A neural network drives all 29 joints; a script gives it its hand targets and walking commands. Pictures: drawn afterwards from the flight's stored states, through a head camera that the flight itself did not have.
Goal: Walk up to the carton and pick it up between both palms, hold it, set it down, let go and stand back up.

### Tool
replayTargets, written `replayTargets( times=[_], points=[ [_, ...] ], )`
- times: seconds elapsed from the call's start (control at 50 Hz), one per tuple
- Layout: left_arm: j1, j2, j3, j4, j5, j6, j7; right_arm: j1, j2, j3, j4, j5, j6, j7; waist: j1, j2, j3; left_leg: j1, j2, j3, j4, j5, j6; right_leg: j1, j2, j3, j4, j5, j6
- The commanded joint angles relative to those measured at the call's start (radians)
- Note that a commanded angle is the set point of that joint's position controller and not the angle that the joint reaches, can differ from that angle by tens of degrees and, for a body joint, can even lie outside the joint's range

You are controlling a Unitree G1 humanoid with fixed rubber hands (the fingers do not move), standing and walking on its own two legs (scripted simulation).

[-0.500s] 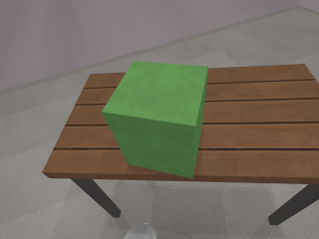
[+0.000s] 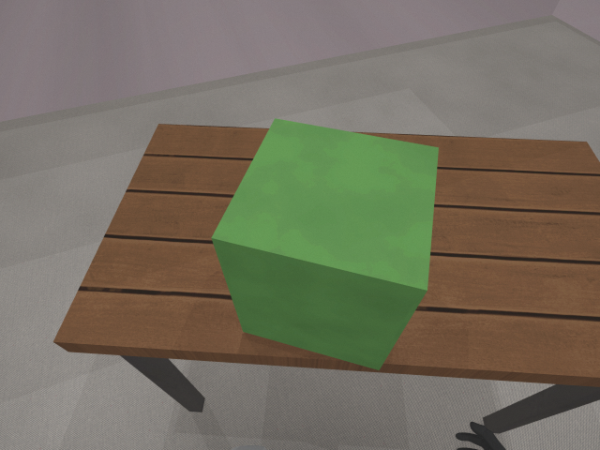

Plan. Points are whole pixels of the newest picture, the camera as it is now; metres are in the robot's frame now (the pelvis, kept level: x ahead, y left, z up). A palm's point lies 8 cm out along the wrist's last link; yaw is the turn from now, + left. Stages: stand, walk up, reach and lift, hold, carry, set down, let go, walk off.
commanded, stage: walk up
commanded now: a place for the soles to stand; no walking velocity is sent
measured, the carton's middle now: (329, 250) +0.36 +0.00 +0.05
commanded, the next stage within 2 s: reach and lift in 1.90 s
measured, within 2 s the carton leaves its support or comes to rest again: neither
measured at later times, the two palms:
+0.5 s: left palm out of the picture +0.05 +0.26 -0.13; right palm out of the picture +0.05 -0.23 -0.12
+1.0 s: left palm out of the picture +0.03 +0.27 -0.13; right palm out of the picture +0.03 -0.23 -0.12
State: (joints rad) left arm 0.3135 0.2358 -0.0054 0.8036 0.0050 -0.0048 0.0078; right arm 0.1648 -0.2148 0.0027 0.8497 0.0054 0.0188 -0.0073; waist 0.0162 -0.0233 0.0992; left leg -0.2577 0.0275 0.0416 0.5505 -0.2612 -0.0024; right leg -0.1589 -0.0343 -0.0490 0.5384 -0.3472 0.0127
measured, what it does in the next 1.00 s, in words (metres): stands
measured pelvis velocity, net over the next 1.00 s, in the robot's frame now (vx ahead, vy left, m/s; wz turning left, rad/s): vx -0.01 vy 0.03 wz -0.07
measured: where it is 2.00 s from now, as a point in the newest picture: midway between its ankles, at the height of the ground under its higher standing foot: outside the picture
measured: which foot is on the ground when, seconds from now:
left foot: down 0.00-1.00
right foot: down 0.00-1.00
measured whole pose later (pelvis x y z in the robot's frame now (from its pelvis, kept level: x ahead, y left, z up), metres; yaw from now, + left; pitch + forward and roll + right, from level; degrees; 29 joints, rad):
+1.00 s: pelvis -0.01 +0.03 +0.00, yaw -4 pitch -2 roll +0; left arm 0.31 0.23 0.00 0.89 0.00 0.00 0.01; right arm 0.24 -0.23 0.00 0.91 0.00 0.02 -0.01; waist 0.01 -0.02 0.09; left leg -0.23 0.02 0.12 0.49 -0.23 0.03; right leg -0.17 -0.05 0.03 0.48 -0.29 0.05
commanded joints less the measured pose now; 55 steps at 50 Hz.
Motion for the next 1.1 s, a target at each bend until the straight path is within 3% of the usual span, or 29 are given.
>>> replayTargets(
  times=[0.0, 0.02, 0.04, 0.1, 0.14, 0.16, 0.2, 0.24, 0.28, 0.34, 0.36, 0.4, 0.46, 0.48, 0.6, 0.66, 0.76, 0.78, 0.82, 0.86, 0.9, 0.92, 1.0, 1.02, 1.04, 1.08],
  points=[
    [0.077, 0.131, 0.041, -0.074, 0.001, -0.017, 0.006, 0.04, -0.163, -0.043, -0.068, 0.0, -0.023, -0.006, -0.007, 0.031, -0.125, 0.115, 0.103, -0.093, -0.094, 0.36, 0.073, -0.019, -0.092, 0.09, -0.095, 0.338, -0.036],
    [0.07, 0.131, 0.039, -0.073, -0.007, -0.02, 0.004, 0.037, -0.159, -0.042, -0.067, 0.003, -0.025, -0.006, -0.011, -0.005, -0.115, 0.126, 0.108, -0.089, -0.09, 0.343, 0.07, -0.036, -0.087, 0.087, -0.107, 0.336, -0.038],
    [0.045, 0.132, 0.042, -0.08, -0.007, -0.019, 0.002, 0.045, -0.176, -0.054, -0.058, -0.007, -0.022, -0.005, -0.011, 0.039, -0.104, 0.114, 0.095, -0.087, -0.095, 0.354, 0.067, -0.033, -0.09, 0.088, -0.105, 0.314, -0.035],
    [0.056, 0.148, 0.042, -0.072, -0.003, -0.019, 0.004, 0.039, -0.178, -0.046, -0.063, 0.004, -0.023, -0.004, -0.003, -0.006, -0.118, 0.107, 0.103, -0.094, -0.114, 0.348, 0.064, -0.012, -0.081, 0.077, -0.104, 0.33, -0.028],
    [0.064, 0.143, 0.044, -0.067, 0.0, -0.017, 0.004, 0.026, -0.175, -0.043, -0.06, 0.007, -0.024, -0.005, 0.004, -0.016, -0.126, 0.102, 0.097, -0.081, -0.122, 0.29, 0.064, -0.014, -0.081, 0.085, -0.11, 0.288, -0.032],
    [0.06, 0.145, 0.042, -0.071, -0.004, -0.015, 0.005, 0.033, -0.169, -0.043, -0.056, 0.0, -0.022, -0.004, 0.002, 0.01, -0.119, 0.091, 0.094, -0.085, -0.135, 0.263, 0.066, -0.022, -0.08, 0.087, -0.111, 0.253, -0.032],
    [0.044, 0.145, 0.043, -0.073, 0.0, -0.015, 0.005, 0.055, -0.191, -0.049, -0.051, 0.004, -0.02, -0.003, -0.008, -0.019, -0.083, 0.091, 0.101, -0.094, -0.133, 0.243, 0.069, -0.047, -0.082, 0.096, -0.121, 0.244, -0.034],
    [0.062, 0.146, 0.045, -0.068, -0.003, -0.016, 0.005, 0.067, -0.193, -0.05, -0.045, -0.002, -0.024, -0.006, -0.004, 0.028, -0.096, 0.094, 0.11, -0.102, -0.138, 0.257, 0.075, -0.035, -0.087, 0.11, -0.124, 0.243, -0.033],
    [0.057, 0.155, 0.047, -0.059, 0.001, -0.018, 0.007, 0.051, -0.169, -0.045, -0.047, -0.003, -0.023, -0.003, -0.006, 0.002, -0.089, 0.087, 0.1, -0.077, -0.143, 0.247, 0.074, -0.033, -0.082, 0.101, -0.128, 0.249, -0.037],
    [0.054, 0.151, 0.04, -0.044, -0.001, -0.018, 0.005, 0.066, -0.184, -0.047, -0.041, -0.001, -0.027, -0.002, -0.001, 0.032, -0.091, 0.085, 0.09, -0.081, -0.149, 0.23, 0.062, -0.019, -0.084, 0.098, -0.122, 0.264, -0.03],
    [0.055, 0.148, 0.04, -0.049, 0.001, -0.019, 0.006, 0.069, -0.186, -0.042, -0.039, 0.0, -0.027, -0.004, -0.008, 0.007, -0.084, 0.106, 0.106, -0.078, -0.144, 0.246, 0.068, -0.047, -0.086, 0.103, -0.123, 0.254, -0.04],
    [0.055, 0.154, 0.041, -0.044, 0.001, -0.022, 0.005, 0.071, -0.192, -0.048, -0.041, -0.003, -0.028, -0.004, 0.001, 0.035, -0.087, 0.104, 0.101, -0.077, -0.147, 0.292, 0.069, -0.037, -0.079, 0.099, -0.116, 0.261, -0.036],
    [0.064, 0.138, 0.04, -0.033, 0.004, -0.017, 0.005, 0.082, -0.185, -0.048, -0.03, -0.004, -0.026, -0.004, 0.004, 0.029, -0.075, 0.069, 0.091, -0.074, -0.176, 0.191, 0.065, -0.024, -0.079, 0.097, -0.129, 0.208, -0.035],
    [0.074, 0.139, 0.038, -0.02, 0.005, -0.02, 0.005, 0.088, -0.174, -0.045, -0.024, 0.002, -0.026, -0.004, 0.002, 0.057, -0.084, 0.085, 0.098, -0.079, -0.173, 0.179, 0.063, -0.035, -0.081, 0.108, -0.131, 0.208, -0.035],
    [0.07, 0.133, 0.042, -0.009, 0.0, -0.017, 0.012, 0.103, -0.177, -0.044, -0.021, -0.003, -0.026, -0.006, -0.005, 0.022, -0.08, 0.092, 0.103, -0.08, -0.178, 0.155, 0.067, -0.053, -0.071, 0.11, -0.139, 0.198, -0.027],
    [0.036, 0.151, 0.043, -0.013, 0.007, -0.02, 0.01, 0.092, -0.176, -0.047, -0.029, 0.0, -0.028, -0.007, -0.014, 0.01, -0.054, 0.083, 0.111, -0.077, -0.179, 0.205, 0.068, -0.065, -0.078, 0.114, -0.136, 0.23, -0.023],
    [0.076, 0.131, 0.035, 0.025, 0.001, -0.022, 0.01, 0.109, -0.18, -0.046, -0.014, 0.004, -0.028, -0.008, -0.006, 0.031, -0.055, 0.094, 0.106, -0.078, -0.172, 0.182, 0.062, -0.069, -0.07, 0.119, -0.132, 0.226, -0.019],
    [0.078, 0.143, 0.036, 0.02, 0.003, -0.019, 0.01, 0.124, -0.186, -0.048, -0.017, 0.006, -0.025, -0.008, -0.013, 0.009, -0.083, 0.11, 0.111, -0.068, -0.18, 0.172, 0.063, -0.067, -0.069, 0.113, -0.137, 0.208, -0.015],
    [0.065, 0.146, 0.041, 0.018, 0.002, -0.016, 0.01, 0.126, -0.18, -0.049, -0.011, -0.002, -0.022, -0.01, -0.026, 0.026, -0.069, 0.117, 0.104, -0.048, -0.174, 0.148, 0.059, -0.085, -0.064, 0.12, -0.139, 0.202, -0.017],
    [0.08, 0.12, 0.031, 0.023, -0.001, -0.017, 0.012, 0.097, -0.188, -0.052, -0.005, -0.002, -0.02, -0.009, -0.003, 0.029, -0.05, 0.09, 0.121, -0.073, -0.192, 0.101, 0.068, -0.076, -0.064, 0.12, -0.132, 0.182, -0.017],
    [0.067, 0.128, 0.039, 0.03, 0.0, -0.015, 0.012, 0.11, -0.172, -0.046, -0.01, -0.005, -0.019, -0.011, -0.017, 0.009, -0.024, 0.095, 0.119, -0.068, -0.201, 0.063, 0.062, -0.113, -0.059, 0.13, -0.144, 0.147, -0.018],
    [0.082, 0.134, 0.04, 0.033, -0.002, -0.015, 0.009, 0.113, -0.194, -0.053, -0.002, -0.001, -0.018, -0.011, -0.006, 0.023, -0.064, 0.092, 0.111, -0.067, -0.209, 0.01, 0.058, -0.083, -0.054, 0.126, -0.142, 0.147, -0.019],
    [0.085, 0.148, 0.043, 0.041, 0.0, -0.014, 0.008, 0.109, -0.183, -0.047, 0.003, 0.003, -0.018, -0.011, -0.013, 0.045, -0.046, 0.061, 0.121, -0.076, -0.254, -0.07, 0.053, -0.089, -0.052, 0.12, -0.139, 0.1, -0.015],
    [0.082, 0.136, 0.043, 0.038, 0.006, -0.016, 0.011, 0.094, -0.179, -0.045, -0.002, 0.004, -0.017, -0.014, -0.006, 0.048, -0.036, 0.05, 0.127, -0.082, -0.247, -0.074, 0.064, -0.082, -0.052, 0.125, -0.142, 0.112, -0.011],
    [0.081, 0.143, 0.042, 0.043, 0.0, -0.017, 0.012, 0.106, -0.189, -0.048, -0.002, 0.008, -0.021, -0.011, -0.014, 0.011, -0.026, 0.067, 0.124, -0.072, -0.226, -0.032, 0.055, -0.103, -0.054, 0.134, -0.151, 0.137, -0.014],
    [0.088, 0.122, 0.034, 0.051, 0.003, -0.018, 0.014, 0.115, -0.187, -0.048, 0.008, 0.0, -0.021, -0.012, -0.012, 0.019, -0.03, 0.072, 0.122, -0.08, -0.229, -0.011, 0.059, -0.1, -0.057, 0.136, -0.138, 0.148, -0.016]
  ],
)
